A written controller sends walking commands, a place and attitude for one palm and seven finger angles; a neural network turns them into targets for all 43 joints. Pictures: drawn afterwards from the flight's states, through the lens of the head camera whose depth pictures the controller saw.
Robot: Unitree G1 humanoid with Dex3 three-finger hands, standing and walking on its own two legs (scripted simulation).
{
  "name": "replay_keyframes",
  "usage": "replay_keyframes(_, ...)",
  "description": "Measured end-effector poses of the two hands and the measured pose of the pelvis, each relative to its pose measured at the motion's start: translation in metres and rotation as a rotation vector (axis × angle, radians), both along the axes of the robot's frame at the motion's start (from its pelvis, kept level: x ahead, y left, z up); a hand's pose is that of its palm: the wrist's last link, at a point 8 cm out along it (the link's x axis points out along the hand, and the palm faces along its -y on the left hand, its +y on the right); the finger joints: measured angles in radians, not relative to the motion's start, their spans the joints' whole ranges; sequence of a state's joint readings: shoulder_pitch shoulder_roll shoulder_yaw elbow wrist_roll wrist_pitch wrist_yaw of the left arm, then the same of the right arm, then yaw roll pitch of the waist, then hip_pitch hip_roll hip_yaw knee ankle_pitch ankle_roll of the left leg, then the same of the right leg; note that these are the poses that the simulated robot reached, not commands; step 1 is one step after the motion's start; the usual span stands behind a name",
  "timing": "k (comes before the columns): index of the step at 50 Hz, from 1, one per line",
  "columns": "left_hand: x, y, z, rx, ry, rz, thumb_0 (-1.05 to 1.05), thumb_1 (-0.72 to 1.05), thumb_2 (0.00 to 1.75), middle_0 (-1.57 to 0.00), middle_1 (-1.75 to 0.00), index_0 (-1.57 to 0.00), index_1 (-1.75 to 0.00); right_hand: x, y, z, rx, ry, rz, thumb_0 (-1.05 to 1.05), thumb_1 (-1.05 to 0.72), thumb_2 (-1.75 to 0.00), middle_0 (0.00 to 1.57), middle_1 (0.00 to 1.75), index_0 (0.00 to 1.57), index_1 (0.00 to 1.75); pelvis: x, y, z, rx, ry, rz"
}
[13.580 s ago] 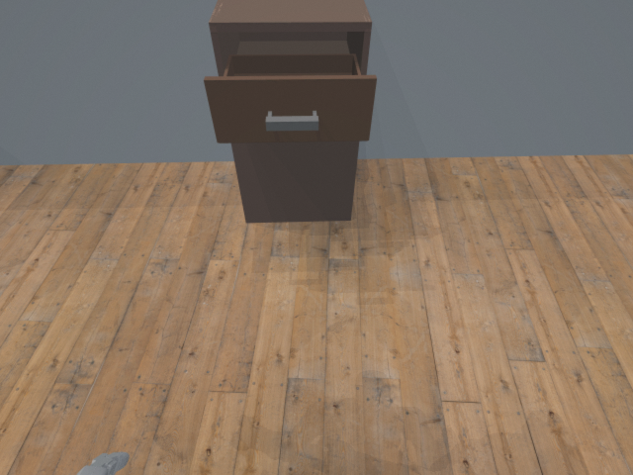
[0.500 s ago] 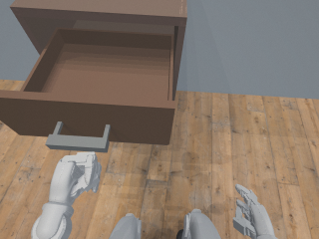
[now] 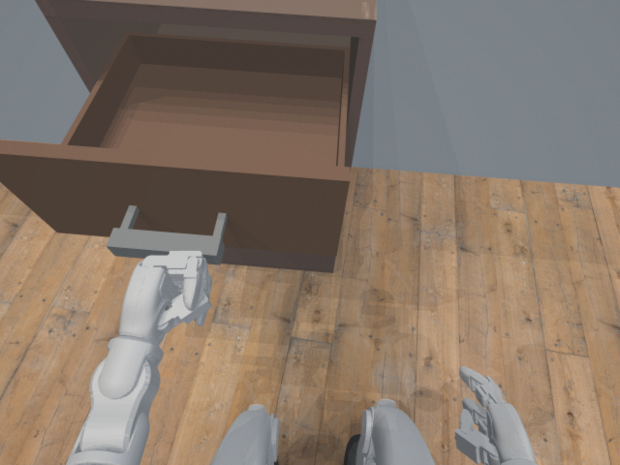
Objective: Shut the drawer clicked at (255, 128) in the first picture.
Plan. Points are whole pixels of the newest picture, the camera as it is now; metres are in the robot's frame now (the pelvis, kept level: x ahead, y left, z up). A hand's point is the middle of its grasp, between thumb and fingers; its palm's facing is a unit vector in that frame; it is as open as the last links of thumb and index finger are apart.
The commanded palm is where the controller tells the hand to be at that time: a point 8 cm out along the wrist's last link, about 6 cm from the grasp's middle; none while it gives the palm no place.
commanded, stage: push the drawer shut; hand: left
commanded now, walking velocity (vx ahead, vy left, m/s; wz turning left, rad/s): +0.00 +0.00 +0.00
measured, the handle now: (172, 231) +0.39 +0.20 +0.04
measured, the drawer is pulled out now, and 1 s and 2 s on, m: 0.26 0.12 0.00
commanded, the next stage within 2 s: none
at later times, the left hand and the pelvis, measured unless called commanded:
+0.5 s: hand (216, 247) +0.37 +0.14 +0.04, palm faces -0.07 -1.00 -0.06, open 3.0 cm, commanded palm +0.37 +0.19 +0.05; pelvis -0.01 +0.00 +0.01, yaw -1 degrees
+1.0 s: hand (229, 203) +0.44 +0.13 +0.04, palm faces -0.05 -1.00 -0.06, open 3.0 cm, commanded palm +0.43 +0.18 +0.05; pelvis +0.00 +0.00 +0.01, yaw -1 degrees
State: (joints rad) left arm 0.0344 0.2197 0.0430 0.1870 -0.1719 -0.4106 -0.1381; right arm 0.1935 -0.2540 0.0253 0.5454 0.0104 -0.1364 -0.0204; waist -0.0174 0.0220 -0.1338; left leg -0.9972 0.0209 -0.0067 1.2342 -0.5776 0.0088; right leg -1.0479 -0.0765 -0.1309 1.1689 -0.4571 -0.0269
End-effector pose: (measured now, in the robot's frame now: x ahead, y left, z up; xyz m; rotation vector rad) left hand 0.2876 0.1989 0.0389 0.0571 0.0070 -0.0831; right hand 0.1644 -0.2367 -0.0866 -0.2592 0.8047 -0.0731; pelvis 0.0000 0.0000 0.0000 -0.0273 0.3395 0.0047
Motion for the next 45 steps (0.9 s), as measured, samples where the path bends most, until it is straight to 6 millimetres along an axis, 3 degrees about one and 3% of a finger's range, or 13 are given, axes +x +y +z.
replay_keyframes(23, 0.058, -0.004, 0.003, -0.002, -0.008, 0.010, -0.02, 0.80, 0.95, -1.40, -1.60, -1.40, -1.60, -0.048, -0.011, -0.002, -0.021, 0.121, -0.073, 0.01, -0.90, -0.90, 0.20, 0.30, 0.21, 0.30, -0.006, 0.003, 0.007, 0.009, -0.002, -0.014)
replay_keyframes(45, 0.118, -0.009, 0.005, 0.004, -0.002, 0.026, -0.01, 0.81, 0.95, -1.40, -1.60, -1.40, -1.60, -0.080, -0.013, -0.012, -0.011, 0.255, -0.133, 0.01, -0.90, -0.90, 0.20, 0.30, 0.21, 0.30, -0.001, 0.005, 0.009, 0.012, 0.030, -0.027)
